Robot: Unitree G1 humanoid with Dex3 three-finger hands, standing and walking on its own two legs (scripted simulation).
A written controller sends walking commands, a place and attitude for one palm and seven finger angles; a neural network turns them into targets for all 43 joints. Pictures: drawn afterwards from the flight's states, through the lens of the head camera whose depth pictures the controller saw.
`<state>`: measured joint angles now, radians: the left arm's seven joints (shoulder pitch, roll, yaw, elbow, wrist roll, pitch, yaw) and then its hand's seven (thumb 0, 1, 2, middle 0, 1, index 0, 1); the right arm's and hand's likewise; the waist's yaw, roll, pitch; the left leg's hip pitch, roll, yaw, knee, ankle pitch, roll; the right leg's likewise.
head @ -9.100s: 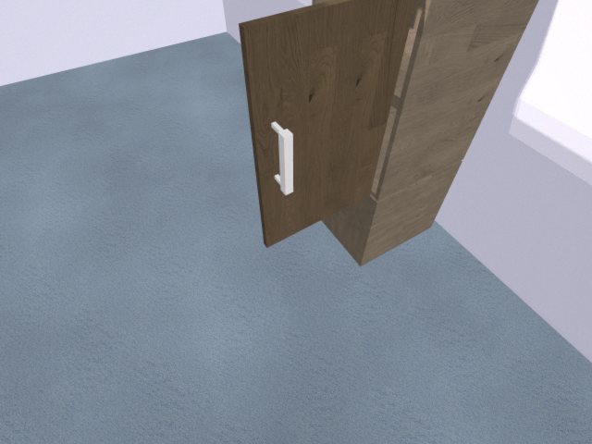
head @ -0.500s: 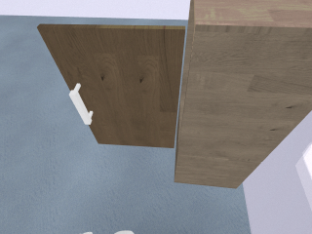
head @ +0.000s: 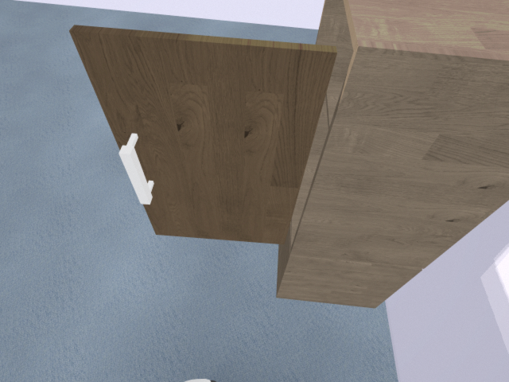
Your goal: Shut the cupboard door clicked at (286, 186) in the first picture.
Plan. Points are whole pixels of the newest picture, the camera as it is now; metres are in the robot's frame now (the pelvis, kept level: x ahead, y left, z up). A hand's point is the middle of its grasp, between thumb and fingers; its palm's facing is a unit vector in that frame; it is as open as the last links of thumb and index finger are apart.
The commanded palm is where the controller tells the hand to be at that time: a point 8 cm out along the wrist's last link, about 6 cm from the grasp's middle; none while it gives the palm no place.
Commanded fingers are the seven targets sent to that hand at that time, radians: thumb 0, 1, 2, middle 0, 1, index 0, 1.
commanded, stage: come to a stop and stand still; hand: left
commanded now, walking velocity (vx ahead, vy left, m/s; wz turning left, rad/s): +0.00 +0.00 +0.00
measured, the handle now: (140, 170) +0.49 +0.27 -0.02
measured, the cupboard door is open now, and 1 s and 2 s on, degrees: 92 92 92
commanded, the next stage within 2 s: look again from close up in 1.04 s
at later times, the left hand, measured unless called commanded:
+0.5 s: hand out of the picture +0.03 +0.14 -0.18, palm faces +0.02 -0.98 -0.18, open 7.3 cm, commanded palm none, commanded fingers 0.00 0.90 0.90 -0.20 -0.30 -0.20 -0.30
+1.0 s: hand out of the picture +0.05 +0.14 -0.18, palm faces +0.04 -0.98 -0.18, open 7.4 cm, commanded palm none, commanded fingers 0.00 0.90 0.90 -0.20 -0.30 -0.20 -0.30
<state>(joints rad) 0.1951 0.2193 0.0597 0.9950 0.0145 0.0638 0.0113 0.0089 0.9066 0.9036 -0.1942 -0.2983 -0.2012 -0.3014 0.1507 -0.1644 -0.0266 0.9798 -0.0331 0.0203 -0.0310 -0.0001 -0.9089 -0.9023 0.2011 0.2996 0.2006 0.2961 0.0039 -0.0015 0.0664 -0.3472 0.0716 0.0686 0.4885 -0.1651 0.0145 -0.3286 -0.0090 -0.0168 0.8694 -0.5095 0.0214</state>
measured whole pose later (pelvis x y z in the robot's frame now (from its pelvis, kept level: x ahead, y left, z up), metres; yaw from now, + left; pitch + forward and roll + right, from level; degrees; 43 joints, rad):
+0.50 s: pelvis +0.01 -0.03 +0.00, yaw +0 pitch +0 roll +0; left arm 0.24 0.17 0.01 1.11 0.00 0.01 0.02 0.01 0.91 0.90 -0.20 -0.30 -0.20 -0.30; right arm 0.30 -0.15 -0.02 1.15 -0.02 0.02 -0.02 0.00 -0.91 -0.90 0.20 0.30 0.20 0.30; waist -0.02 -0.02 0.04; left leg -0.28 0.06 0.02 0.46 -0.17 -0.04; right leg -0.09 -0.01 -0.02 0.44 -0.34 0.00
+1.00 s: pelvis +0.05 -0.03 +0.00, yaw +0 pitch +0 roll +1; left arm 0.26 0.17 0.01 1.13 0.01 0.00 0.03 0.01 0.90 0.90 -0.20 -0.30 -0.20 -0.30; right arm 0.20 -0.16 -0.02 1.12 -0.02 0.00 -0.04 0.00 -0.91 -0.90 0.20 0.30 0.20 0.30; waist 0.01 -0.04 0.04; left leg -0.23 0.04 0.03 0.46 -0.22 -0.04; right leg -0.02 -0.03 -0.01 0.39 -0.36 0.01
